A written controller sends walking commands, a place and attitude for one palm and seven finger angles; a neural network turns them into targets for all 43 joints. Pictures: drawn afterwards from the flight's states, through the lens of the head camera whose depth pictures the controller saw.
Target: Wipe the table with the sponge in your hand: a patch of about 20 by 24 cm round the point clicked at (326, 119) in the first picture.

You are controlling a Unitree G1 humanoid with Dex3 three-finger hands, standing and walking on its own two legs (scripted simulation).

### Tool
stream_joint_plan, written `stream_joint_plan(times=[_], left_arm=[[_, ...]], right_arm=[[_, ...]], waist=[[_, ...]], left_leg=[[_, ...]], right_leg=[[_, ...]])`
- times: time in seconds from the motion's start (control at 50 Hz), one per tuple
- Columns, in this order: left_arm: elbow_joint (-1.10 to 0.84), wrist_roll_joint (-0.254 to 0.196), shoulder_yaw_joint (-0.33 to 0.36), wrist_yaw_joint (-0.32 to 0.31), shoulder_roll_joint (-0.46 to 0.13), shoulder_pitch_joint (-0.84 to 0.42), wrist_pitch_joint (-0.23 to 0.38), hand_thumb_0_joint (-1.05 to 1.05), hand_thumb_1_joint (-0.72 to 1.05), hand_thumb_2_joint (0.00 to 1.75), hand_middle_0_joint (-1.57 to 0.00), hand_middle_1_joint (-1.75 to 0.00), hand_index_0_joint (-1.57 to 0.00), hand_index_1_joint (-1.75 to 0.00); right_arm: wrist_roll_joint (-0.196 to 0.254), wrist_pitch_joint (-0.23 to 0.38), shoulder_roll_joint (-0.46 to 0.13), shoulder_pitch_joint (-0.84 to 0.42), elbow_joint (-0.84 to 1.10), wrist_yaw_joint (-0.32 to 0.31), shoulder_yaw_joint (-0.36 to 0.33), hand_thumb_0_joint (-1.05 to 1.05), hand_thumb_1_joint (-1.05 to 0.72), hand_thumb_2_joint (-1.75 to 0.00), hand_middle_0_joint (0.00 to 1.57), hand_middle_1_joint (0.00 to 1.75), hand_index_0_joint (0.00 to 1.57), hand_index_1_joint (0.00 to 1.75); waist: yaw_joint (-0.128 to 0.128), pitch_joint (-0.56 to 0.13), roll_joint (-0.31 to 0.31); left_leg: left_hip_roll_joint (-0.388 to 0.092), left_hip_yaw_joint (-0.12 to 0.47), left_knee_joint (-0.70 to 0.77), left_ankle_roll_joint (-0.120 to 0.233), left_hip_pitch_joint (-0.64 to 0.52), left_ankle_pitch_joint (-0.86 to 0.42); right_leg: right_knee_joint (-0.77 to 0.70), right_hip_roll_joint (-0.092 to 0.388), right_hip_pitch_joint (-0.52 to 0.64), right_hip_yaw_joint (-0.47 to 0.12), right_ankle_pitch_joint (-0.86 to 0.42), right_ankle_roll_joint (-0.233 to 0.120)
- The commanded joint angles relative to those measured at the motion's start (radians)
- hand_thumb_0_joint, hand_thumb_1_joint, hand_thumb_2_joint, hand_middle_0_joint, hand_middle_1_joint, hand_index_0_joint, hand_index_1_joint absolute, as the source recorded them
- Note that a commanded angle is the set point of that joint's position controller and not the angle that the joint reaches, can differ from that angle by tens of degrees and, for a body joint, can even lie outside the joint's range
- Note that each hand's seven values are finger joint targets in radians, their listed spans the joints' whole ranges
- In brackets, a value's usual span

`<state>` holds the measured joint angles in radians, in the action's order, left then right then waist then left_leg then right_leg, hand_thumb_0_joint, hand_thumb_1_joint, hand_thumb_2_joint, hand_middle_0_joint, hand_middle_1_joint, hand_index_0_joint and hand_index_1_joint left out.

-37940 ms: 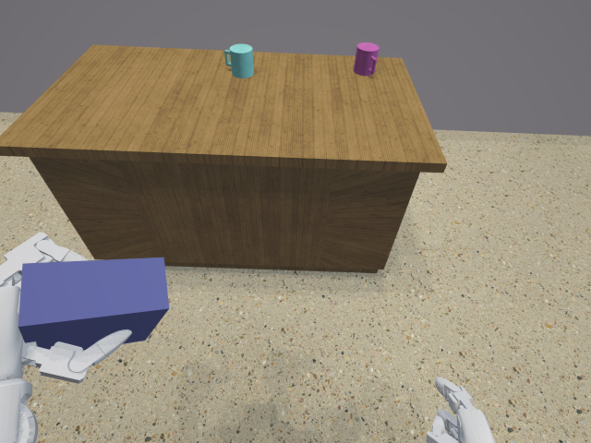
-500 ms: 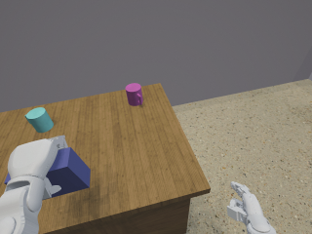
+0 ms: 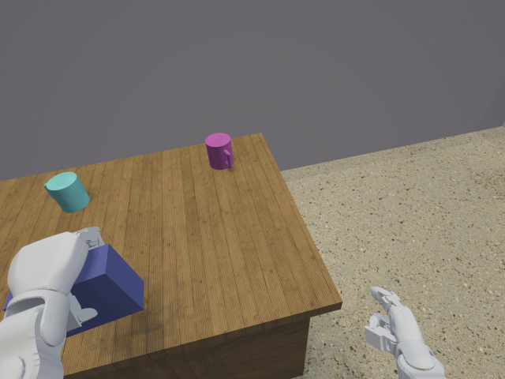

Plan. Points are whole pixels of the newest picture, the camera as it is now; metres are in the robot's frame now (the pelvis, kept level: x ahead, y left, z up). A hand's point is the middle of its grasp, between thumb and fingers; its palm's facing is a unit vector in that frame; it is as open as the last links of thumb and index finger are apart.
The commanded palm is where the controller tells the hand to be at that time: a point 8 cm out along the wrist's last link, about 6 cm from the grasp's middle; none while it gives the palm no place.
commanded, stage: bring the sponge back beside the body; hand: left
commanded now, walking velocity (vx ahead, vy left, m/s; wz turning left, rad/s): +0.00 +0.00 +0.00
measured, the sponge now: (89, 299) +0.18 +0.30 +0.06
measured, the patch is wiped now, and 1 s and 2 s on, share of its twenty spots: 1.00 1.00 1.00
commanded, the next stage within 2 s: step back with the hand held close in 0.06 s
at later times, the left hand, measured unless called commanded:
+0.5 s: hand (109, 263) +0.20 +0.23 +0.15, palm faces +0.27 -0.87 -0.41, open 9.4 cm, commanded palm +0.15 +0.29 +0.18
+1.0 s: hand (57, 292) +0.14 +0.27 +0.16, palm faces +0.39 -0.82 -0.41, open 9.4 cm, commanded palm +0.09 +0.31 +0.18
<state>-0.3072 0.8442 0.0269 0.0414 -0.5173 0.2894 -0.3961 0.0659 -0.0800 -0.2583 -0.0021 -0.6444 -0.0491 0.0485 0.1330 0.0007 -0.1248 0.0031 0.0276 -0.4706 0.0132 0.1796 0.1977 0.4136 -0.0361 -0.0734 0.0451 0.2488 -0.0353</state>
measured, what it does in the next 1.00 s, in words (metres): shifts its weight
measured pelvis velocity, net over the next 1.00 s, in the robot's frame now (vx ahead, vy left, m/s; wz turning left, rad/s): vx -0.05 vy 0.02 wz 0.05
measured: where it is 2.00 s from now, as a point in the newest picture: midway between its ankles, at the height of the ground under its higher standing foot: outside the picture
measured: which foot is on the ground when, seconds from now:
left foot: down 0.00-1.00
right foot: down 0.00-1.00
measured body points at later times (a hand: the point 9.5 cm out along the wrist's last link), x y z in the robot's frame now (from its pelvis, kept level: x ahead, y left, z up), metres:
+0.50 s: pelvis -0.01 +0.01 -0.01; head +0.01 +0.02 +0.44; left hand +0.18 +0.28 +0.17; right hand +0.16 -0.23 -0.09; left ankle +0.04 +0.11 -0.74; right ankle -0.01 -0.10 -0.74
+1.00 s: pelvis -0.05 +0.02 -0.02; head -0.04 +0.04 +0.43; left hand +0.12 +0.31 +0.18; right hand +0.15 -0.20 -0.08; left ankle +0.04 +0.11 -0.74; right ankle -0.01 -0.10 -0.74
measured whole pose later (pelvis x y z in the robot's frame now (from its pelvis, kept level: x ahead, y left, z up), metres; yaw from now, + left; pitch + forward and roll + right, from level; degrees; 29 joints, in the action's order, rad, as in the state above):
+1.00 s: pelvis -0.05 +0.02 -0.02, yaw +3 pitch +2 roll -3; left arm -0.62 -0.06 0.35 -0.12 -0.42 0.49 0.11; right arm 0.01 0.06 -0.22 0.18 -0.55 -0.07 0.03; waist 0.02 -0.01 -0.01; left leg 0.02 0.05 -0.70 0.03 0.53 0.28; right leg 0.62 -0.03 -0.39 0.07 0.26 -0.01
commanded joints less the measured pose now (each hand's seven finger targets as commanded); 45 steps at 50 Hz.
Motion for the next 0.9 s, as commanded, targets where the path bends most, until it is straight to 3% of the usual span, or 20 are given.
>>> stream_joint_plan(times=[0.0, 0.04, 0.14, 0.16, 0.18, 0.2, 0.22, 0.24, 0.28, 0.32, 0.34, 0.38, 0.44, 0.52, 0.66, 0.74, 0.76, 0.8, 0.84, 0.88], left_arm=[[-0.277, 0.046, 0.105, -0.024, -0.223, -0.142, 0.053, 0.0, 0.1, 1.3, -1.2, -1.6, -1.2, -1.6], [-0.299, 0.067, 0.16, -0.031, -0.276, -0.136, 0.062, 0.0, 0.1, 1.3, -1.2, -1.6, -1.2, -1.6], [-0.241, 0.056, 0.21, -0.075, -0.281, -0.134, 0.063, 0.0, 0.1, 1.3, -1.2, -1.6, -1.2, -1.6], [-0.225, 0.05, 0.161, -0.082, -0.228, -0.18, 0.064, 0.0, 0.1, 1.3, -1.2, -1.6, -1.2, -1.6], [-0.441, -0.827, 0.382, -0.102, -0.101, -0.347, 0.282, 0.0, 0.1, 1.3, -1.2, -1.6, -1.2, -1.6], [-0.189, -0.835, 0.401, -0.108, -0.172, -0.115, 0.342, 0.0, 0.1, 1.3, -1.2, -1.6, -1.2, -1.6], [-0.156, -0.84, 0.319, -0.096, -0.076, -0.056, 0.36, 0.0, 0.1, 1.3, -1.2, -1.6, -1.2, -1.6], [-0.201, -0.879, 0.381, -0.106, -0.082, -0.027, 0.388, 0.0, 0.1, 1.3, -1.2, -1.6, -1.2, -1.6], [-0.34, -0.911, 0.365, -0.116, -0.063, -0.013, 0.439, 0.0, 0.1, 1.3, -1.2, -1.6, -1.2, -1.6], [-0.451, -0.926, 0.37, -0.131, -0.049, 0.064, 0.47, 0.0, 0.1, 1.3, -1.2, -1.6, -1.2, -1.6], [-0.514, -0.931, 0.402, -0.142, -0.084, 0.089, 0.482, 0.0, 0.1, 1.3, -1.2, -1.6, -1.2, -1.6], [-0.578, -0.931, 0.425, -0.152, -0.082, 0.159, 0.506, 0.0, 0.1, 1.3, -1.2, -1.6, -1.2, -1.6], [-0.583, -0.929, 0.509, -0.17, -0.15, 0.207, 0.523, 0.0, 0.1, 1.3, -1.2, -1.6, -1.2, -1.6], [-0.494, -0.945, 0.493, -0.176, -0.099, 0.237, 0.536, 0.0, 0.1, 1.3, -1.2, -1.6, -1.2, -1.6], [-0.456, -0.926, 0.439, -0.173, -0.042, 0.214, 0.545, 0.0, 0.1, 1.3, -1.2, -1.6, -1.2, -1.6], [-0.478, -0.906, 0.451, -0.172, -0.077, 0.154, 0.549, 0.0, 0.1, 1.3, -1.2, -1.6, -1.2, -1.6], [-0.472, -0.903, 0.425, -0.165, -0.041, 0.154, 0.553, 0.0, 0.1, 1.3, -1.2, -1.6, -1.2, -1.6], [-0.478, -0.89, 0.441, -0.167, -0.054, 0.14, 0.562, 0.0, 0.1, 1.3, -1.2, -1.6, -1.2, -1.6], [-0.493, -0.89, 0.472, -0.175, -0.097, 0.13, 0.564, 0.0, 0.1, 1.3, -1.2, -1.6, -1.2, -1.6], [-0.534, -0.901, 0.448, -0.18, -0.076, 0.103, 0.571, 0.0, 0.1, 1.3, -1.2, -1.6, -1.2, -1.6]], right_arm=[[-0.009, 0.074, -0.099, -0.243, 0.202, -0.004, -0.04, 0.0, -0.9, -0.9, 0.2, 0.3, 0.2, 0.3], [-0.015, 0.072, -0.101, -0.249, 0.208, -0.005, -0.039, 0.0, -0.9, -0.9, 0.2, 0.3, 0.2, 0.3], [-0.014, 0.061, -0.098, -0.237, 0.196, 0.002, -0.042, 0.0, -0.9, -0.9, 0.2, 0.3, 0.2, 0.3], [-0.008, 0.063, -0.09, -0.233, 0.189, 0.004, -0.043, 0.0, -0.9, -0.9, 0.2, 0.3, 0.2, 0.3], [-0.018, 0.075, -0.067, -0.058, 0.39, -0.011, -0.047, 0.0, -0.9, -0.9, 0.2, 0.3, 0.2, 0.3], [-0.038, 0.081, -0.071, 0.009, 0.293, -0.015, -0.016, 0.0, -0.9, -0.9, 0.2, 0.3, 0.2, 0.3], [-0.034, 0.075, -0.052, -0.013, 0.291, -0.007, -0.017, 0.0, -0.9, -0.9, 0.2, 0.3, 0.2, 0.3], [-0.026, 0.075, -0.063, 0.064, 0.29, -0.011, -0.038, 0.0, -0.9, -0.9, 0.2, 0.3, 0.2, 0.3], [-0.025, 0.088, -0.074, 0.077, 0.291, -0.021, -0.045, 0.0, -0.9, -0.9, 0.2, 0.3, 0.2, 0.3], [-0.03, 0.094, -0.092, 0.088, 0.295, -0.027, -0.054, 0.0, -0.9, -0.9, 0.2, 0.3, 0.2, 0.3], [-0.035, 0.098, -0.104, 0.088, 0.291, -0.027, -0.055, 0.0, -0.9, -0.9, 0.2, 0.3, 0.2, 0.3], [-0.04, 0.108, -0.106, 0.083, 0.298, -0.023, -0.06, 0.0, -0.9, -0.9, 0.2, 0.3, 0.2, 0.3], [-0.042, 0.108, -0.108, 0.099, 0.275, -0.025, -0.074, 0.0, -0.9, -0.9, 0.2, 0.3, 0.2, 0.3], [-0.03, 0.113, -0.105, 0.12, 0.264, -0.037, -0.096, 0.0, -0.9, -0.9, 0.2, 0.3, 0.2, 0.3], [-0.043, 0.17, -0.126, 0.101, 0.249, -0.043, -0.084, 0.0, -0.9, -0.9, 0.2, 0.3, 0.2, 0.3], [-0.041, 0.195, -0.133, 0.096, 0.244, -0.041, -0.082, 0.0, -0.9, -0.9, 0.2, 0.3, 0.2, 0.3], [-0.043, 0.195, -0.125, 0.103, 0.248, -0.04, -0.078, 0.0, -0.9, -0.9, 0.2, 0.3, 0.2, 0.3], [-0.048, 0.2, -0.131, 0.107, 0.254, -0.039, -0.084, 0.0, -0.9, -0.9, 0.2, 0.3, 0.2, 0.3], [-0.048, 0.197, -0.13, 0.119, 0.248, -0.037, -0.094, 0.0, -0.9, -0.9, 0.2, 0.3, 0.2, 0.3], [-0.051, 0.198, -0.108, 0.118, 0.25, -0.035, -0.085, 0.0, -0.9, -0.9, 0.2, 0.3, 0.2, 0.3]], waist=[[-0.011, -0.161, 0.024], [0.002, -0.138, 0.009], [0.011, -0.079, 0.004], [-0.006, -0.09, 0.02], [-0.11, 0.095, 0.183], [-0.09, 0.036, 0.285], [-0.093, 0.038, 0.281], [-0.098, -0.001, 0.322], [-0.109, -0.117, 0.225], [-0.11, -0.196, 0.063], [-0.106, -0.204, -0.049], [-0.095, -0.211, -0.097], [-0.101, -0.191, -0.018], [-0.125, -0.197, 0.11], [-0.114, -0.113, -0.06], [-0.11, -0.108, 0.019], [-0.11, -0.11, 0.051], [-0.119, -0.079, 0.07], [-0.129, -0.07, 0.088], [-0.135, -0.102, 0.086]], left_leg=[[0.013, 0.062, 0.06, 0.041, -0.086, -0.123], [0.012, 0.074, 0.069, 0.042, -0.076, -0.102], [0.012, 0.072, 0.071, 0.031, -0.06, -0.099], [0.007, 0.06, 0.068, 0.028, -0.062, -0.094], [-0.013, 0.061, -0.009, 0.046, -0.025, 0.072], [-0.009, 0.067, -0.044, 0.048, -0.023, 0.087], [0.003, 0.059, -0.056, 0.044, -0.013, 0.081], [-0.012, 0.064, -0.084, 0.039, -0.03, 0.064], [-0.043, 0.052, -0.123, 0.044, -0.035, -0.02], [-0.067, 0.064, -0.108, 0.05, -0.022, -0.173], [-0.082, 0.086, -0.083, 0.052, -0.01, -0.222], [-0.105, 0.133, -0.07, 0.059, 0.057, -0.273], [-0.114, 0.165, -0.083, 0.044, 0.135, -0.216], [-0.098, 0.151, -0.134, 0.028, 0.14, -0.076], [-0.181, 0.312, 0.186, 0.087, 0.295, 0.252], [-0.167, 0.273, 0.132, 0.09, 0.35, 0.324], [-0.149, 0.259, 0.114, 0.09, 0.383, 0.388], [-0.122, 0.224, 0.067, 0.087, 0.464, 0.521], [-0.096, 0.193, -0.021, 0.066, 0.413, 0.498], [-0.077, 0.171, -0.087, 0.045, 0.308, 0.372]], right_leg=[[-0.075, 0.011, -0.036, -0.09, -0.107, -0.031], [-0.081, -0.004, -0.035, -0.111, -0.084, -0.043], [-0.099, -0.009, -0.064, -0.125, -0.065, -0.05], [-0.092, -0.001, -0.072, -0.109, -0.06, -0.041], [-0.141, 0.037, -0.277, -0.176, -0.173, -0.032], [-0.123, 0.07, -0.28, -0.143, -0.153, -0.031], [-0.112, 0.082, -0.292, -0.131, -0.169, -0.031], [-0.115, 0.121, -0.284, -0.136, -0.172, -0.017], [-0.05, 0.178, -0.24, -0.114, -0.296, -0.009], [0.032, 0.181, -0.184, -0.086, -0.386, 0.0], [0.06, 0.166, -0.179, -0.079, -0.345, 0.0], [0.075, 0.132, -0.162, -0.068, -0.264, 0.005], [0.069, 0.14, -0.158, -0.076, -0.226, -0.012], [0.062, 0.174, -0.223, -0.093, -0.211, -0.028], [0.209, 0.008, -0.181, -0.033, 0.12, 0.042], [0.129, 0.03, -0.101, -0.067, -0.003, 0.035], [0.123, 0.031, -0.08, -0.07, -0.026, 0.032], [0.122, 0.059, -0.098, -0.095, 0.034, 0.021], [0.075, 0.113, -0.202, -0.149, 0.102, -0.014], [0.062, 0.155, -0.301, -0.165, 0.017, -0.036]])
